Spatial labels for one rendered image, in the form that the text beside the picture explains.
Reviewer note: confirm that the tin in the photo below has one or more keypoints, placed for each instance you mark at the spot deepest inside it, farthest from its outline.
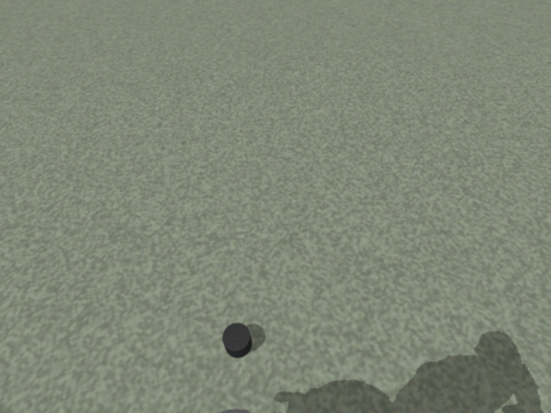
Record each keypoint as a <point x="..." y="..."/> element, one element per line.
<point x="237" y="340"/>

